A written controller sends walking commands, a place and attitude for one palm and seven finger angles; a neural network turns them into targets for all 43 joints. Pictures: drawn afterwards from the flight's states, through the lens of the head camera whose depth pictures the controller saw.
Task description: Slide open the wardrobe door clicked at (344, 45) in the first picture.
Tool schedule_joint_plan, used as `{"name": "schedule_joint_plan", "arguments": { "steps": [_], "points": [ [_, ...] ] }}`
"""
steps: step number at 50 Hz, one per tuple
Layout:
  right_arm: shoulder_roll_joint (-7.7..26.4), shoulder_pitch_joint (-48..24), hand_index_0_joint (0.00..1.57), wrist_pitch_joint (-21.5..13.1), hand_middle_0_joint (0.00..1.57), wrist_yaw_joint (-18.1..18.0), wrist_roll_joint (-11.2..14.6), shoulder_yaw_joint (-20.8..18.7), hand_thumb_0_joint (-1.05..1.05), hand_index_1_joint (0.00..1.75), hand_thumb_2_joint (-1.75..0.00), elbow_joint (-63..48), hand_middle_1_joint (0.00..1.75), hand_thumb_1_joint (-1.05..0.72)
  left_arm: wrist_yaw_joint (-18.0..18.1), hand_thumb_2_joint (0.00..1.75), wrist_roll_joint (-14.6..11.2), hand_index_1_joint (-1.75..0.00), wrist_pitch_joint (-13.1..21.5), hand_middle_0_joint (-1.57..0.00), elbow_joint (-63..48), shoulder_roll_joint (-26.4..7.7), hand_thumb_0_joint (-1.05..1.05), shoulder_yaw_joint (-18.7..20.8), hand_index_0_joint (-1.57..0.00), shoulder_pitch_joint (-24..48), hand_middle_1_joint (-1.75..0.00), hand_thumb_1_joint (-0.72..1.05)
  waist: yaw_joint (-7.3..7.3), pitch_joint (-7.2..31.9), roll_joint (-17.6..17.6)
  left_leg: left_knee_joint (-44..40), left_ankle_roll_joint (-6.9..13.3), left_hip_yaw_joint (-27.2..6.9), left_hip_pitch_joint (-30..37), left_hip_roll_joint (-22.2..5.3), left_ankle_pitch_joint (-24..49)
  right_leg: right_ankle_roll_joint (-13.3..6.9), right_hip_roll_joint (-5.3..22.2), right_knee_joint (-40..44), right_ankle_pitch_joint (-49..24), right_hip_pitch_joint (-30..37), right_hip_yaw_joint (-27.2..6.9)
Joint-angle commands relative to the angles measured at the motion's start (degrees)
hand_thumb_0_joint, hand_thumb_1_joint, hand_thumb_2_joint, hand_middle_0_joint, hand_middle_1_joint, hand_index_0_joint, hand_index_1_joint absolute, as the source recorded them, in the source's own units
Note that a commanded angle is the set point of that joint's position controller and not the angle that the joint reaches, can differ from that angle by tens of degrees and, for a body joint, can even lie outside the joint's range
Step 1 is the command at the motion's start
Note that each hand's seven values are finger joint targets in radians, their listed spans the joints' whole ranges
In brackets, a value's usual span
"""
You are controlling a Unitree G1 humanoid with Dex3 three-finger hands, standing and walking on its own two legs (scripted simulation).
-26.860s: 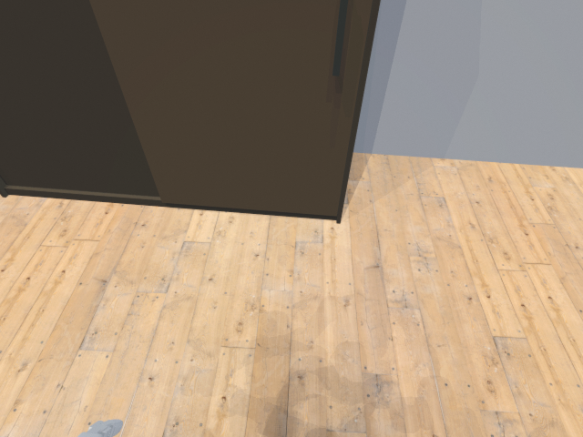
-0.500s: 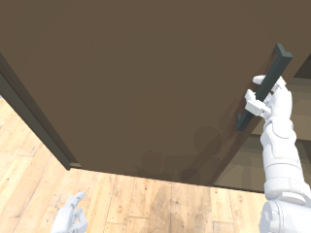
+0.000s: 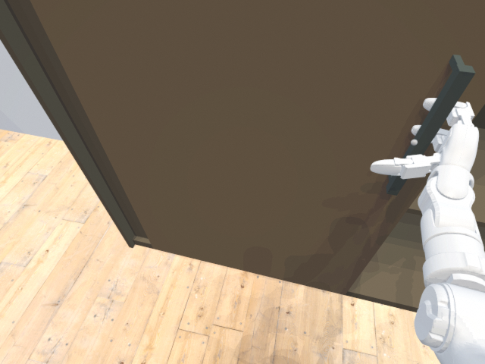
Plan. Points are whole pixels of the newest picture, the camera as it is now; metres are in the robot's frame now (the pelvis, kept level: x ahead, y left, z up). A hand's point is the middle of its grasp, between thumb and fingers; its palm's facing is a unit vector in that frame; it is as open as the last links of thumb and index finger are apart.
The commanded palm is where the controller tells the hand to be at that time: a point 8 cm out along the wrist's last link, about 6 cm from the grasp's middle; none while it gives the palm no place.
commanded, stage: slip the hand off the handle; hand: right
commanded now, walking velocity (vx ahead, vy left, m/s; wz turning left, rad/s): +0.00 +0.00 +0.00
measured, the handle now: (419, 134) +0.52 -0.23 +0.13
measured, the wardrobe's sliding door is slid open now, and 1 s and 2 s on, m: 0.69 0.69 0.69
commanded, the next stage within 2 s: draw the hand back to the body in 1.34 s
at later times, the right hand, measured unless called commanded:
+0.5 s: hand (453, 149) +0.46 -0.26 +0.15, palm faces +0.36 +0.93 -0.09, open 14.7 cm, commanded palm +0.42 -0.30 +0.15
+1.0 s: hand (460, 174) +0.41 -0.26 +0.14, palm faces +0.34 +0.93 -0.09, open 14.7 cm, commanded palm +0.36 -0.31 +0.15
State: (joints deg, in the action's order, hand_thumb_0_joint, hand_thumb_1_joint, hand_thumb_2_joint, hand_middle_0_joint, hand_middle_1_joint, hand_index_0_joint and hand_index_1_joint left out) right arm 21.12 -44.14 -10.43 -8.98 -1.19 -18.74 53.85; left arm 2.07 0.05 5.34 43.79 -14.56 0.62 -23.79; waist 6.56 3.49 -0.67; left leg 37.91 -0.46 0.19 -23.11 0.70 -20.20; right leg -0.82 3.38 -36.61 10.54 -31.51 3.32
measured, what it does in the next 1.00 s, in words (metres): stands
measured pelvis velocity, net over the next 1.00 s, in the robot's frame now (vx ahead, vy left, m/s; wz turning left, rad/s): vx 0.03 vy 0.00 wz -0.02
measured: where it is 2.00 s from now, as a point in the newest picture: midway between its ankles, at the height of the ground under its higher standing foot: outside the picture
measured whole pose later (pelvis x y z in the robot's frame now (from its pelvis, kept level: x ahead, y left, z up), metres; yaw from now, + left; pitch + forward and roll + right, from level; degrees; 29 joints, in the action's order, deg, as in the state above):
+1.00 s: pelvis +0.03 +0.00 +0.00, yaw -1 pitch +4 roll +1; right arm 20.9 -25.6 -5.6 -0.4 5.4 -20.0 32.3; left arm 3.9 -1.6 5.3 39.0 -14.6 -0.5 -19.2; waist 1.7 4.3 -1.5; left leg 35.6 -0.6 1.0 -18.3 0.3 -21.6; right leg -0.8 2.7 -37.0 13.1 -28.4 2.5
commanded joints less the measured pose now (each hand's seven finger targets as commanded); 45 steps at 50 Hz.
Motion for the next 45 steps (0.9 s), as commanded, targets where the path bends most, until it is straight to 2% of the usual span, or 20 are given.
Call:
{"name": "schedule_joint_plan", "arguments": {
  "steps": [1,2,3,4,6,7,9,13,16,19,22,24,28,29,32,34,37,38,40,45],
  "points": [
    [14.1,-30.5,0.25,-4.4,0.25,-0.5,0.1,-0.5,0.00,1.15,-0.20,-9.7,1.15,0.55,0.7,0.90,0.1,-0.30,4.0,-0.20,-6.8,-9.4,0.00,2.6,-0.20,1.6,-0.30,0.90,-1.25,12.9,-0.6,-8.6,0.7,0.9,-8.4,1.4,-2.1,-2.1,-1.6,5.1,10.7,15.6,-3.4],
    [14.8,-28.9,0.25,-4.4,0.25,-0.5,0.2,-1.6,0.00,1.15,-0.20,-8.0,1.15,0.55,0.8,0.90,0.2,-0.30,4.0,-0.20,-6.7,-9.6,0.00,2.7,-0.20,1.0,-0.30,0.90,-1.58,12.8,1.5,-8.6,0.7,1.1,-8.1,1.4,-1.9,-2.2,-1.3,5.0,10.8,15.1,-3.8],
    [13.3,-31.6,0.25,-5.0,0.25,-0.3,0.7,0.1,0.00,1.15,-0.20,-14.4,1.15,0.55,0.6,0.90,0.1,-0.30,4.4,-0.20,-7.6,-9.4,0.00,2.8,-0.20,1.8,-0.30,0.90,-2.16,17.0,-2.9,-8.0,0.8,1.0,-7.2,1.4,-0.9,-1.9,-1.4,5.2,9.7,17.9,-3.8],
    [13.7,-32.3,0.25,-5.1,0.25,-0.5,0.2,-0.1,0.00,1.15,-0.20,-14.0,1.15,0.55,0.7,0.90,0.1,-0.30,4.7,-0.20,-7.0,-9.4,0.00,3.1,-0.20,1.4,-0.30,0.90,-1.83,18.0,-3.8,-7.3,1.1,1.3,-8.1,1.5,0.0,-1.7,-0.9,5.3,9.2,20.1,-4.7],
    [12.5,-31.2,0.25,-4.7,0.25,-0.7,-0.1,0.5,0.00,1.15,-0.20,-12.4,1.15,0.55,0.5,0.90,0.3,-0.30,4.9,-0.20,-6.4,-9.4,0.00,2.9,-0.20,0.6,-0.30,0.90,-1.56,16.0,-3.7,-6.7,1.2,2.1,-9.4,1.7,1.6,-1.4,-0.5,5.2,7.6,20.5,-5.6],
    [14.0,-29.2,0.25,-4.4,0.25,-0.8,0.0,-1.2,0.00,1.15,-0.20,-11.0,1.15,0.55,0.6,0.90,0.5,-0.30,4.8,-0.20,-6.4,-9.7,0.00,3.0,-0.20,0.0,-0.30,0.90,-1.81,15.8,-0.1,-7.1,1.1,2.0,-8.3,1.8,2.3,-1.8,-0.6,4.8,6.4,19.4,-5.5],
    [14.8,-28.2,0.25,-3.5,0.25,-0.3,0.3,-1.9,0.00,1.15,-0.20,-9.3,1.15,0.55,0.6,0.90,0.3,-0.30,4.5,-0.20,-6.6,-9.8,0.00,2.7,-0.20,0.0,-0.30,0.90,-2.05,14.6,0.2,-7.2,0.9,1.9,-7.8,1.6,3.1,-1.9,-0.7,4.4,5.0,18.0,-4.7],
    [18.2,-27.5,0.25,-3.3,0.25,0.4,-0.4,-4.1,0.00,1.15,-0.20,-11.9,1.15,0.55,0.9,0.90,0.3,-0.30,3.7,-0.20,-7.9,-9.6,0.00,2.6,-0.20,0.1,-0.30,0.90,-3.17,17.1,-2.9,-6.3,1.1,1.8,-6.6,1.4,5.8,-1.7,-0.9,3.5,0.7,19.3,-4.5],
    [14.2,-29.7,0.25,-3.6,0.25,1.4,0.0,-0.3,0.00,1.15,-0.20,-14.1,1.15,0.55,0.7,0.90,-0.1,-0.30,3.5,-0.20,-8.2,-9.4,0.00,2.7,-0.20,0.4,-0.30,0.90,-1.52,16.6,-3.8,-6.1,1.2,2.3,-9.5,1.7,5.4,-1.4,-0.3,3.8,1.5,22.2,-6.0],
    [13.1,-29.9,0.25,-3.7,0.25,2.3,1.0,0.6,0.00,1.15,-0.20,-15.5,1.15,0.55,0.9,0.90,-0.3,-0.30,3.5,-0.20,-8.0,-9.4,0.00,2.7,-0.20,0.3,-0.30,0.90,-1.35,17.7,-4.7,-6.1,1.2,2.3,-9.5,1.7,6.7,-1.2,-0.4,3.2,-0.3,23.8,-6.4],
    [16.2,-27.4,0.25,-3.1,0.25,3.5,1.6,-1.6,0.00,1.15,-0.20,-13.7,1.15,0.55,1.4,0.90,-0.5,-0.30,3.1,-0.20,-8.0,-9.9,0.00,2.6,-0.20,0.2,-0.30,0.90,-1.81,16.3,-2.3,-6.8,1.2,2.1,-8.4,1.7,6.5,-1.6,-0.6,3.1,0.3,21.8,-6.1],
    [15.2,-28.6,0.25,-2.9,0.25,4.5,1.6,-0.2,0.00,1.15,-0.20,-14.0,1.15,0.55,1.4,0.90,-0.7,-0.30,3.0,-0.20,-8.0,-9.6,0.00,2.5,-0.20,0.6,-0.30,0.90,-1.66,16.8,-4.4,-6.6,1.2,2.0,-8.9,1.5,6.6,-1.5,-0.8,3.0,0.1,22.3,-6.0],
    [18.5,-28.1,0.25,-3.5,0.25,6.1,2.1,-2.4,0.00,1.15,-0.20,-15.7,1.15,0.55,1.8,0.90,-0.8,-0.30,2.6,-0.20,-8.3,-9.9,0.00,2.5,-0.20,0.6,-0.30,0.90,-2.25,18.9,-5.6,-6.6,1.4,1.8,-8.1,1.6,7.9,-1.5,-1.0,2.2,-2.5,23.6,-6.2],
    [16.7,-28.5,0.25,-3.6,0.25,6.6,2.5,-0.9,0.00,1.15,-0.20,-16.1,1.15,0.55,1.7,0.90,-0.9,-0.30,2.5,-0.20,-8.3,-9.7,0.00,2.4,-0.20,0.6,-0.30,0.90,-1.79,18.6,-5.8,-6.5,1.4,2.1,-8.4,1.6,8.2,-1.4,-1.0,2.2,-3.0,24.1,-6.3],
    [19.9,-25.2,0.25,-3.4,0.25,7.9,3.4,-3.8,0.00,1.15,-0.20,-14.8,1.15,0.55,2.1,0.90,-1.0,-0.30,2.2,-0.20,-8.6,-10.0,0.00,2.3,-0.20,0.4,-0.30,0.90,-2.54,17.3,-3.5,-7.0,1.3,1.9,-6.9,1.7,9.1,-1.9,-1.2,1.8,-3.9,22.1,-5.8],
    [15.8,-21.9,0.25,-2.6,0.25,9.2,4.0,-0.9,0.00,1.15,-0.20,-15.7,1.15,0.55,1.9,0.90,-1.3,-0.30,2.0,-0.20,-9.4,-9.6,0.00,2.2,-0.20,1.2,-0.30,0.90,-2.92,17.2,-4.6,-6.9,1.4,2.1,-7.1,1.7,9.0,-1.7,-1.3,2.1,-3.9,22.4,-5.6],
    [15.3,-17.5,0.25,-2.1,0.25,9.9,5.7,-1.4,0.00,1.15,-0.20,-20.2,1.15,0.55,2.0,0.90,-1.7,-0.30,2.1,-0.20,-10.7,-9.5,0.00,2.3,-0.20,1.9,-0.30,0.90,-4.04,17.3,-4.3,-7.3,1.5,2.2,-5.3,1.9,9.3,-2.0,-1.5,2.3,-4.0,22.3,-5.5],
    [17.1,-15.4,0.25,-1.7,0.25,9.8,6.0,-3.3,0.00,1.15,-0.20,-21.7,1.15,0.55,2.0,0.90,-1.7,-0.30,2.0,-0.20,-10.8,-9.7,0.00,2.5,-0.20,2.3,-0.30,0.90,-4.87,18.3,-3.8,-7.3,1.5,2.0,-4.5,1.9,10.1,-1.9,-1.3,2.3,-5.2,22.7,-5.4],
    [15.1,-14.3,0.25,-0.9,0.25,9.7,6.5,-1.9,0.00,1.15,-0.20,-25.4,1.15,0.55,2.1,0.90,-1.9,-0.30,2.0,-0.20,-11.2,-9.2,0.00,2.3,-0.20,3.3,-0.30,0.90,-4.88,16.6,-4.5,-7.5,1.3,2.1,-4.2,1.8,10.0,-1.8,-1.4,2.8,-4.8,22.3,-5.1],
    [15.2,-6.6,0.25,0.5,0.25,8.1,7.2,-3.6,0.00,1.15,-0.20,-33.4,1.15,0.55,2.3,0.90,-1.8,-0.30,2.6,-0.20,-12.0,-8.8,0.00,2.1,-0.20,5.6,-0.30,0.90,-5.99,16.3,-3.2,-7.8,1.1,2.0,-2.0,1.9,11.2,-2.1,-1.6,3.3,-5.7,22.3,-4.4]
  ]
}}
